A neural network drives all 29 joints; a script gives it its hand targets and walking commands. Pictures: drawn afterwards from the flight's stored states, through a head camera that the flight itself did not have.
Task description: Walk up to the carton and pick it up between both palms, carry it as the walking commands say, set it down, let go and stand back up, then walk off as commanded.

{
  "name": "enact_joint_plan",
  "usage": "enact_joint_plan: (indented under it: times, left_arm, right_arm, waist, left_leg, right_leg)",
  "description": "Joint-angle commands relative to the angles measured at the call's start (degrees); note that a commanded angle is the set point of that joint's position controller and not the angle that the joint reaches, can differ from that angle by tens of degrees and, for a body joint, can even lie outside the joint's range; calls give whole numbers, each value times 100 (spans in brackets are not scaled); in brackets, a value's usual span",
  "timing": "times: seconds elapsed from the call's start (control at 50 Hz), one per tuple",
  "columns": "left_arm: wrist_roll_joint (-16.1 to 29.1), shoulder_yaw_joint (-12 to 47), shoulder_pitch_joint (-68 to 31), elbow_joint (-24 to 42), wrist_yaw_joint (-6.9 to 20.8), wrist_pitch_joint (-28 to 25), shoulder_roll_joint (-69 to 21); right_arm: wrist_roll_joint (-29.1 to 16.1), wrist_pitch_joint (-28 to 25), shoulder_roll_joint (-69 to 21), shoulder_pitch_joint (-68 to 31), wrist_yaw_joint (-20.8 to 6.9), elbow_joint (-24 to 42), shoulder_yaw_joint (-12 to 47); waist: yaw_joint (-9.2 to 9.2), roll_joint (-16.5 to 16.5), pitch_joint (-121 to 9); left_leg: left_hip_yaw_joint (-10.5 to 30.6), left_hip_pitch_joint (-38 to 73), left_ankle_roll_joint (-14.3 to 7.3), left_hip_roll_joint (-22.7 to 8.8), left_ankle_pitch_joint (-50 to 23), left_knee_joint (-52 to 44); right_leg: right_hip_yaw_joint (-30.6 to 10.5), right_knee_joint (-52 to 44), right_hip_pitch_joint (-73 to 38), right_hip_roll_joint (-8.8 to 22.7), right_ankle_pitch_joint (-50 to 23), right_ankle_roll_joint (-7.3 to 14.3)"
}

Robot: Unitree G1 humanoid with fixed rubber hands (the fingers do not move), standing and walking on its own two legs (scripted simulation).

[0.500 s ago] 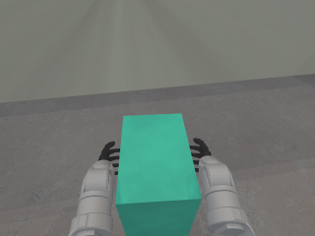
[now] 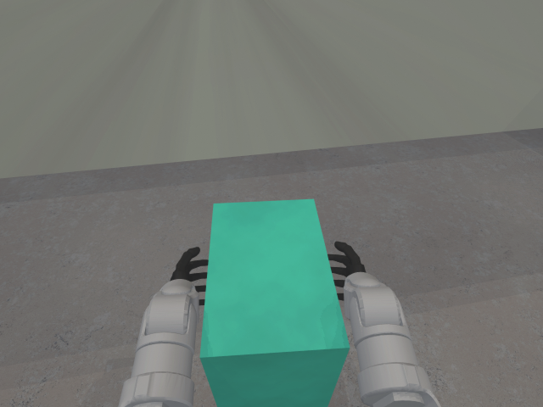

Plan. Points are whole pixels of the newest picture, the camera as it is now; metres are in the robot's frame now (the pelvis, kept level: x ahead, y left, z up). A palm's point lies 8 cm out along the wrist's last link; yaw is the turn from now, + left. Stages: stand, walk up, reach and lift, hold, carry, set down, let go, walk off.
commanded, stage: hold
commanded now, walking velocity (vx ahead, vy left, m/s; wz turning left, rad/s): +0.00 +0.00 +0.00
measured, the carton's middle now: (269, 305) +0.31 +0.00 -0.01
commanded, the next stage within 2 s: carry in 0.20 s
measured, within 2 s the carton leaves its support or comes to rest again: neither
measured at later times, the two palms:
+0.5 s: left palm (202, 258) +0.34 +0.11 +0.08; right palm (370, 261) +0.33 -0.16 +0.08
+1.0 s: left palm (230, 245) +0.39 +0.07 +0.06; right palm (388, 269) +0.33 -0.19 +0.06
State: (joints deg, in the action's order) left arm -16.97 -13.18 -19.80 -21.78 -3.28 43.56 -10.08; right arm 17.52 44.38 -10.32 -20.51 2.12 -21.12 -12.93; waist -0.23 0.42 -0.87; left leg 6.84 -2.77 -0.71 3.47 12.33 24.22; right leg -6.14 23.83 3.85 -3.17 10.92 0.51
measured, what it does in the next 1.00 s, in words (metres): shifts its weight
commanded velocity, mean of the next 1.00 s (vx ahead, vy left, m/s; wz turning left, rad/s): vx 0.10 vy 0.00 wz -0.24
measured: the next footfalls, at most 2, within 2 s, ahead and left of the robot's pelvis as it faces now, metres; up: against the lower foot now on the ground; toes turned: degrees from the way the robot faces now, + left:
left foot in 1.58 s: +0.20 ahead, +0.06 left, +0.00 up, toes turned -42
right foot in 1.98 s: -0.06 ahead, -0.11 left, +0.00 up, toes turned -77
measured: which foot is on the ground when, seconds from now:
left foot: down 0.00-1.00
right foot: down 0.00-1.00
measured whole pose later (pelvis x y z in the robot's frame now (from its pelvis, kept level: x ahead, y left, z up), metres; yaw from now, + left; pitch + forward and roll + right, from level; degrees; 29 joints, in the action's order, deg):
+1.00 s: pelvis +0.09 -0.01 -0.03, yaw -12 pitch +5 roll -1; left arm -1.2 -1.2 -8.2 22.5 -11.9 67.4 -7.6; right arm 1.3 66.2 -7.4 -5.9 11.3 24.1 -1.4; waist -0.5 0.6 -3.6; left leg -13.5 -19.2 1.5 -7.7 26.2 43.9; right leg 2.1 40.9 21.8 -1.0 23.3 1.6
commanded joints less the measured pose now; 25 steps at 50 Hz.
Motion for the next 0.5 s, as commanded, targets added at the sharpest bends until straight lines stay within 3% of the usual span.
enact_joint_plan:
  times: [0.0,0.16,0.18,0.2,0.22,0.26,0.28,0.3,0.32,0.36,0.38,0.4,0.42,0.44,0.46,0.48]
  left_arm:
    - [1568,2670,-2856,224,1476,-232,-5760]
    - [1547,2619,-2961,152,1481,-251,-5768]
    - [1696,2987,-3364,212,1457,-273,-5595]
    - [1738,2957,-3283,281,1423,-259,-5609]
    - [1789,3051,-3261,429,1384,-231,-5674]
    - [2047,3421,-3329,1005,1306,-149,-5822]
    - [2152,3612,-3376,1271,1264,-72,-5873]
    - [2199,3752,-3295,1418,1213,31,-5865]
    - [2234,3875,-3261,1591,1179,131,-5802]
    - [2339,3984,-2974,1855,1088,335,-5733]
    - [2441,4034,-2877,2111,1005,431,-5728]
    - [2490,4074,-2727,2377,916,534,-5705]
    - [2502,4080,-2510,2631,812,650,-5633]
    - [2488,4067,-2166,2734,693,794,-5609]
    - [2491,4066,-2014,2851,576,922,-5621]
    - [2510,4054,-2289,3058,467,989,-5447]
  right_arm:
    - [-1501,-252,-5747,-2639,-1362,101,2567]
    - [-1471,-264,-5728,-2733,-1374,19,2507]
    - [-1554,-276,-5664,-2995,-1331,57,2803]
    - [-1584,-278,-5635,-2890,-1313,95,2829]
    - [-1668,-259,-5707,-2929,-1287,237,2978]
    - [-1915,-205,-5923,-2881,-1171,799,3419]
    - [-2008,-140,-5940,-2875,-1113,1089,3587]
    - [-2047,-57,-5881,-2807,-1038,1262,3670]
    - [-2070,28,-5817,-2754,-963,1432,3759]
    - [-2125,242,-5655,-2745,-826,1810,3920]
    - [-2211,358,-5633,-2714,-766,2036,3974]
    - [-2306,488,-5596,-2606,-714,2225,4033]
    - [-2440,644,-5626,-2494,-656,2480,4162]
    - [-2547,794,-5570,-2277,-599,2717,4238]
    - [-2639,925,-5453,-2107,-538,2839,4225]
    - [-2811,1003,-5364,-2468,-456,2993,4335]
  waist:
    - [2,-1,-1072]
    - [6,2,-1024]
    - [-24,47,-434]
    - [-18,-33,-559]
    - [-25,-27,-805]
    - [50,158,-1347]
    - [123,314,-1536]
    - [161,783,-1607]
    - [122,934,-1463]
    - [18,565,-1292]
    - [-12,413,-1426]
    - [-39,41,-1637]
    - [-93,-842,-1702]
    - [-71,-1429,-1625]
    - [-40,-1104,-1553]
    - [-57,-785,-1629]
  left_leg:
    - [-54,-170,12,-14,-513,-444]
    - [-55,-241,11,-24,-310,-446]
    - [147,-1221,28,-708,1484,-271]
    - [213,-1146,-109,-672,2159,-156]
    - [193,-1125,-220,-665,2374,-56]
    - [430,-653,-476,-917,2255,-57]
    - [749,-348,-640,-1151,2420,-508]
    - [1315,-222,-846,-1579,2668,-1011]
    - [1588,-501,-1019,-1949,2715,-1288]
    - [1203,-1440,-975,-1769,2775,-1138]
    - [653,-1643,-803,-1440,2372,-697]
    - [24,-1875,-527,-984,1775,-60]
    - [-686,-2328,-208,-481,1018,1164]
    - [-1125,-3025,-41,-195,1078,1868]
    - [-1075,-2943,-3,-434,1247,1456]
    - [-997,-2554,-21,-506,1253,961]
  right_leg:
    - [45,-327,-329,7,-540,25]
    - [51,-315,-259,7,-330,37]
    - [-393,-466,1636,928,1641,136]
    - [-580,-520,1816,890,2537,220]
    - [-557,-437,1907,911,2847,258]
    - [-221,164,2067,776,2287,168]
    - [274,608,2295,514,1899,-43]
    - [818,1364,2446,271,1472,-166]
    - [942,1564,2407,438,1302,-148]
    - [955,771,1574,524,1173,-103]
    - [1023,211,1011,478,940,-68]
    - [690,-311,436,713,1040,22]
    - [-555,-908,18,1565,1196,286]
    - [-1498,-1138,-352,2362,616,591]
    - [-1369,-1001,-321,2609,-452,845]
    - [-842,-702,-394,2332,-1658,800]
